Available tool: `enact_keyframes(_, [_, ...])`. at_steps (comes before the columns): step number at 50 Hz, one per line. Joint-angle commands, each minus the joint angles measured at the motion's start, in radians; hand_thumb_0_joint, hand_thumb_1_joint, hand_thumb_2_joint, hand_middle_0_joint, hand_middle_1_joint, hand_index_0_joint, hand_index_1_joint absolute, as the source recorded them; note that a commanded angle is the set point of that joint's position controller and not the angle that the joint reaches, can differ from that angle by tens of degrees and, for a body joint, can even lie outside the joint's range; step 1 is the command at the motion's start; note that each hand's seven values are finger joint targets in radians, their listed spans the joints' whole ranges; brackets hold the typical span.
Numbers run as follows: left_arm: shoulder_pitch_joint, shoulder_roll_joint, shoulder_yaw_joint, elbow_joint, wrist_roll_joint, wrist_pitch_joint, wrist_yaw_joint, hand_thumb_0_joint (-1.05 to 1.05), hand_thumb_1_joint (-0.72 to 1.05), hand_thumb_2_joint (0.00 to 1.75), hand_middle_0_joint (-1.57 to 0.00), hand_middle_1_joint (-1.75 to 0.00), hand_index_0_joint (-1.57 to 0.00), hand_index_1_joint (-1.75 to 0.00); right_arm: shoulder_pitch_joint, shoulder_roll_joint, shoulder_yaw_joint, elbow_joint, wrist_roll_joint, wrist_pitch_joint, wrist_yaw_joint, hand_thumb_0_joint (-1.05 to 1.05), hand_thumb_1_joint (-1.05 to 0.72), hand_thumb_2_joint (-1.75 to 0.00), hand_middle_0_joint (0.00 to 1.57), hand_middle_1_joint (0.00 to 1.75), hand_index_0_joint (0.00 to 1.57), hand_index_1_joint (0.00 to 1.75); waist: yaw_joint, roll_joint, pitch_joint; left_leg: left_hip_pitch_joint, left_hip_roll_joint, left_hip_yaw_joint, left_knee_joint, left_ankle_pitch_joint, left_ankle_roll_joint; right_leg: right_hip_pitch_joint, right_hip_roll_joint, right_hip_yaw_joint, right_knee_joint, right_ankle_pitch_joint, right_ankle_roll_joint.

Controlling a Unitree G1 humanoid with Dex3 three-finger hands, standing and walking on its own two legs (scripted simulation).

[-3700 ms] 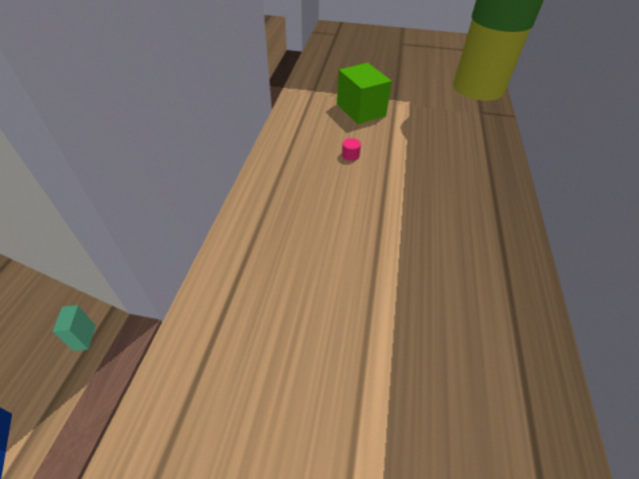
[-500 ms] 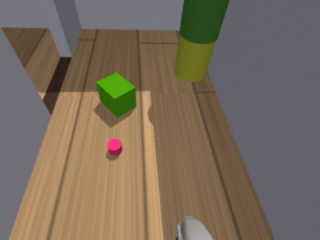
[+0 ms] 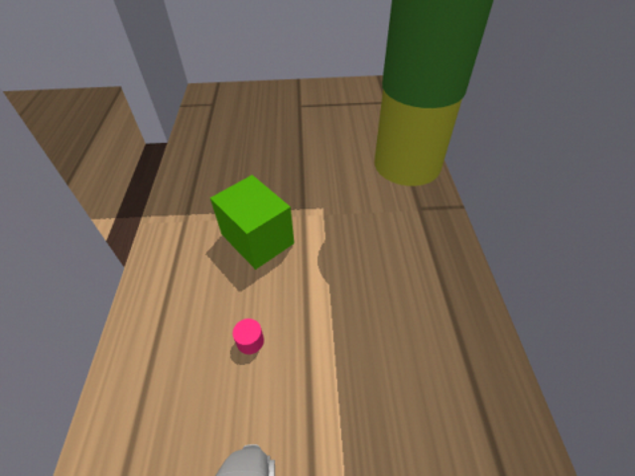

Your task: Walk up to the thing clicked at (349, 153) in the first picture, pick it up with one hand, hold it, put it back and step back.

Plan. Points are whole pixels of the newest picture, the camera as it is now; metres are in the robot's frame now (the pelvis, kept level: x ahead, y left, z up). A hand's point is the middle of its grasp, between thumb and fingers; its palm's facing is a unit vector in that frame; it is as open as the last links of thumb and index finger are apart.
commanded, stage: walk up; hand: left
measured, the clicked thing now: (248, 336) +0.64 +0.25 -0.73
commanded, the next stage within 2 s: none
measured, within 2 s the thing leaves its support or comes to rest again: neither
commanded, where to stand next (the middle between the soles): +0.25 +0.02 m, yaw -1 degrees
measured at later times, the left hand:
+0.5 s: hand (130, 419) +0.23 +0.29 -0.15, palm faces -0.11 -0.92 -0.37, open 7.4 cm
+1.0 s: hand (143, 393) +0.27 +0.30 -0.17, palm faces -0.04 -0.94 -0.33, open 7.4 cm
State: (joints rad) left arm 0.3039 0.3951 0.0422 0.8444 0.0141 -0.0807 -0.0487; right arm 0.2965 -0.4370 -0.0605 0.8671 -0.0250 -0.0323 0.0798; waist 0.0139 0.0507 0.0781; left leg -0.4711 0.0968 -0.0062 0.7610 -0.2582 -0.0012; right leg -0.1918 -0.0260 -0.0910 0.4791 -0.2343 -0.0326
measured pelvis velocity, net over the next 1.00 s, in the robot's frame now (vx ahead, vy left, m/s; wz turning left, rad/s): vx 0.19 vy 0.04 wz -0.03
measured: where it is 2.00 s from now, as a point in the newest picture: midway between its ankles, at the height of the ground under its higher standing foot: (316, 474)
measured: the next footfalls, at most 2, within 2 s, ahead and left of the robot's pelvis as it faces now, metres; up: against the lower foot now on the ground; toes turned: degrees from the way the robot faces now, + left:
left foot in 0.10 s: +0.16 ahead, +0.16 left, +0.00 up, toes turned +5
right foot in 0.54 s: +0.27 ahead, -0.11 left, +0.00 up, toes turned -3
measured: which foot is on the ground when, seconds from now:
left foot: up 0.00-0.08, down 0.10-0.54, up 0.56-0.84, down 0.86-1.00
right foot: down 0.00-0.12, up 0.14-0.52, down 0.54-1.00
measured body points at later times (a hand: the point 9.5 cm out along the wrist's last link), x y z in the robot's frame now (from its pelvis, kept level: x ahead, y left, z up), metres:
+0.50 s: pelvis +0.14 +0.03 -0.01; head +0.17 +0.02 +0.44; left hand +0.23 +0.34 -0.12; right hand +0.15 -0.30 -0.12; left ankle +0.12 +0.15 -0.74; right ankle +0.24 -0.12 -0.72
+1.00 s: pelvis +0.19 +0.04 -0.02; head +0.21 +0.05 +0.43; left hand +0.27 +0.35 -0.15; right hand +0.25 -0.28 -0.13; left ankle +0.25 +0.15 -0.74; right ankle +0.23 -0.11 -0.73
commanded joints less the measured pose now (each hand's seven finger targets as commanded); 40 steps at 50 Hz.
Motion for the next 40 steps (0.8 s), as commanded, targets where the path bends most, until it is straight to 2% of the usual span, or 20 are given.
enact_keyframes(1, [-0.043,0.296,0.094,-0.091,0.002,-0.017,0.008,0.00,0.90,0.90,-0.20,-0.30,-0.20,-0.30,0.020,-0.156,-0.064,-0.058,0.002,-0.038,-0.009,0.00,-0.90,-0.90,0.20,0.30,0.20,0.30,0.000,-0.216,-0.024,0.150,-0.010,0.050,-0.138,0.064,-0.007,-0.141,-0.225,0.199,-0.207,-0.281,-0.164])
enact_keyframes(3, [-0.071,0.288,0.087,-0.092,0.002,-0.008,0.005,0.00,0.90,0.90,-0.20,-0.30,-0.20,-0.30,0.093,-0.168,-0.076,-0.025,-0.003,-0.048,-0.018,0.00,-0.90,-0.90,0.20,0.30,0.20,0.30,-0.053,-0.149,-0.055,0.315,-0.035,0.075,-0.184,0.082,0.007,-0.234,-0.205,0.173,-0.108,-0.349,-0.138])
enact_keyframes(5, [-0.031,0.215,0.061,-0.089,0.011,0.007,0.006,0.00,0.90,0.90,-0.20,-0.30,-0.20,-0.30,0.197,-0.215,-0.094,0.013,-0.008,-0.059,-0.037,0.00,-0.90,-0.90,0.20,0.30,0.20,0.30,-0.101,0.033,-0.082,0.488,-0.046,0.035,-0.251,-0.121,0.030,-0.364,-0.124,0.109,0.158,-0.385,-0.103])
enact_keyframes(6, [0.015,0.132,0.036,-0.089,0.002,0.009,0.004,0.00,0.90,0.90,-0.20,-0.30,-0.20,-0.30,0.231,-0.286,-0.107,0.006,-0.017,-0.068,-0.049,0.00,-0.90,-0.90,0.20,0.30,0.20,0.30,-0.107,0.277,-0.077,0.513,0.151,-0.309,-0.452,-0.420,0.093,-0.481,-0.011,0.004,0.488,-0.318,-0.041])
enact_keyframes(7, [0.050,0.149,0.038,-0.071,-0.008,0.017,0.012,0.00,0.90,0.90,-0.20,-0.30,-0.20,-0.30,0.178,-0.320,-0.101,-0.038,-0.014,-0.075,-0.054,0.00,-0.90,-0.90,0.20,0.30,0.20,0.30,-0.076,0.211,-0.020,0.441,0.307,-0.625,-0.597,-0.542,0.167,-0.578,0.059,0.087,0.615,-0.268,-0.019])
enact_keyframes(8, [0.023,0.243,0.061,-0.055,-0.002,0.022,0.024,0.00,0.90,0.90,-0.20,-0.30,-0.20,-0.30,0.135,-0.339,-0.105,-0.049,0.012,-0.070,-0.050,0.00,-0.90,-0.90,0.20,0.30,0.20,0.30,-0.077,0.158,0.043,0.354,0.358,-0.654,-0.598,-0.562,0.248,-0.557,-0.021,0.155,0.658,-0.267,-0.026])
enact_keyframes(9, [-0.012,0.264,0.059,-0.055,-0.002,0.017,0.025,0.00,0.90,0.90,-0.20,-0.30,-0.20,-0.30,0.107,-0.315,-0.100,-0.047,0.012,-0.069,-0.052,0.00,-0.90,-0.90,0.20,0.30,0.20,0.30,-0.066,0.108,0.084,0.308,0.338,-0.594,-0.588,-0.455,0.270,-0.549,-0.050,0.177,0.653,-0.226,-0.023])
enact_keyframes(11, [0.012,0.250,0.064,-0.015,-0.010,0.012,0.021,0.00,0.90,0.90,-0.20,-0.30,-0.20,-0.30,0.080,-0.243,-0.069,-0.059,0.009,-0.079,-0.059,0.00,-0.90,-0.90,0.20,0.30,0.20,0.30,-0.039,0.060,0.048,0.328,0.222,-0.334,-0.527,-0.066,0.204,-0.467,-0.055,0.213,0.601,-0.142,-0.010])
enact_keyframes(13, [0.054,0.233,0.062,0.002,-0.012,0.022,0.010,0.00,0.90,0.90,-0.20,-0.30,-0.20,-0.30,0.079,-0.245,-0.068,-0.061,0.019,-0.086,-0.063,0.00,-0.90,-0.90,0.20,0.30,0.20,0.30,-0.025,0.094,0.003,0.315,0.189,-0.196,-0.485,0.087,0.194,-0.398,-0.069,0.160,0.545,-0.101,0.005])
enact_keyframes(18, [-0.035,0.205,0.061,-0.026,-0.004,0.033,-0.013,0.00,0.90,0.90,-0.20,-0.30,-0.20,-0.30,0.079,-0.251,-0.070,-0.082,0.012,-0.077,-0.063,0.00,-0.90,-0.90,0.20,0.30,0.20,0.30,-0.049,0.107,0.010,0.284,0.162,-0.095,-0.510,0.004,0.225,-0.340,-0.076,0.094,0.351,-0.034,0.037])
enact_keyframes(23, [-0.037,0.152,0.049,-0.005,-0.004,0.018,0.013,0.00,0.90,0.90,-0.20,-0.30,-0.20,-0.30,0.031,-0.218,-0.047,-0.083,0.018,-0.047,-0.070,0.00,-0.90,-0.90,0.20,0.30,0.20,0.30,-0.022,0.093,-0.033,0.228,0.138,0.001,-0.294,0.434,0.194,-0.140,-0.012,0.024,0.163,0.067,0.019])
enact_keyframes(25, [0.036,0.170,0.054,0.029,-0.002,0.005,0.030,0.00,0.90,0.90,-0.20,-0.30,-0.20,-0.30,0.022,-0.179,-0.030,-0.087,0.031,-0.032,-0.074,0.00,-0.90,-0.90,0.20,0.30,0.20,0.30,0.017,0.002,-0.098,0.214,0.072,0.044,-0.111,0.401,0.138,0.035,0.024,0.012,0.015,0.184,0.004])
enact_keyframes(26, [0.066,0.219,0.069,0.037,0.000,-0.003,0.039,0.00,0.90,0.90,-0.20,-0.30,-0.20,-0.30,0.047,-0.132,-0.012,-0.086,0.038,-0.031,-0.076,0.00,-0.90,-0.90,0.20,0.30,0.20,0.30,0.038,-0.108,-0.149,0.155,0.028,0.072,0.025,0.282,0.102,0.143,-0.021,0.071,-0.010,0.251,-0.019])
enact_keyframes(27, [0.114,0.302,0.100,0.027,0.003,-0.008,0.042,0.00,0.90,0.90,-0.20,-0.30,-0.20,-0.30,0.101,-0.088,0.004,-0.107,0.040,-0.033,-0.072,0.00,-0.90,-0.90,0.20,0.30,0.20,0.30,0.043,-0.320,-0.218,0.018,-0.046,0.095,0.218,-0.060,0.069,0.252,-0.220,0.367,-0.053,0.177,-0.085])
enact_keyframes(28, [0.068,0.313,0.091,-0.003,-0.001,-0.006,0.044,0.00,0.90,0.90,-0.20,-0.30,-0.20,-0.30,0.130,-0.101,0.006,-0.083,0.031,-0.016,-0.076,0.00,-0.90,-0.90,0.20,0.30,0.20,0.30,0.018,-0.280,-0.157,-0.078,-0.099,0.033,0.287,-0.298,0.050,0.193,-0.361,0.598,-0.153,0.042,-0.166])
enact_keyframes(29, [0.030,0.351,0.097,-0.006,-0.010,0.002,0.043,0.00,0.90,0.90,-0.20,-0.30,-0.20,-0.30,0.103,-0.192,-0.028,-0.070,0.023,-0.003,-0.087,0.00,-0.90,-0.90,0.20,0.30,0.20,0.30,0.032,-0.244,-0.116,-0.078,-0.060,0.005,0.348,-0.368,0.049,0.120,-0.400,0.647,-0.162,-0.079,-0.255])
enact_keyframes(31, [-0.004,0.304,0.085,-0.016,-0.014,0.011,0.046,0.00,0.90,0.90,-0.20,-0.30,-0.20,-0.30,0.065,-0.205,-0.036,-0.043,0.027,-0.003,-0.085,0.00,-0.90,-0.90,0.20,0.30,0.20,0.30,0.020,-0.199,-0.054,-0.073,-0.021,-0.039,0.315,-0.313,0.041,0.012,-0.320,0.501,-0.176,-0.126,-0.226])
enact_keyframes(33, [-0.054,0.277,0.068,-0.022,-0.005,0.011,0.049,0.00,0.90,0.90,-0.20,-0.30,-0.20,-0.30,0.085,-0.183,-0.030,-0.012,0.030,-0.001,-0.076,0.00,-0.90,-0.90,0.20,0.30,0.20,0.30,-0.006,-0.219,-0.058,-0.036,-0.019,-0.012,0.238,-0.221,0.032,-0.035,-0.238,0.344,-0.148,-0.092,-0.184])
enact_keyframes(37, [-0.085,0.253,0.057,-0.030,0.007,0.016,0.051,0.00,0.90,0.90,-0.20,-0.30,-0.20,-0.30,0.072,-0.136,-0.017,0.018,0.016,0.003,-0.072,0.00,-0.90,-0.90,0.20,0.30,0.20,0.30,-0.004,-0.254,-0.061,0.082,-0.034,0.032,0.043,-0.136,0.009,-0.125,-0.201,0.241,-0.108,0.062,-0.175])
enact_keyframes(40, [-0.126,0.243,0.051,-0.019,-0.001,0.031,0.052,0.00,0.90,0.90,-0.20,-0.30,-0.20,-0.30,0.041,-0.126,-0.018,0.045,0.017,-0.005,-0.076,0.00,-0.90,-0.90,0.20,0.30,0.20,0.30,-0.012,-0.239,-0.095,0.196,-0.062,0.059,-0.100,-0.039,0.003,-0.166,-0.195,0.208,-0.022,0.057,-0.156])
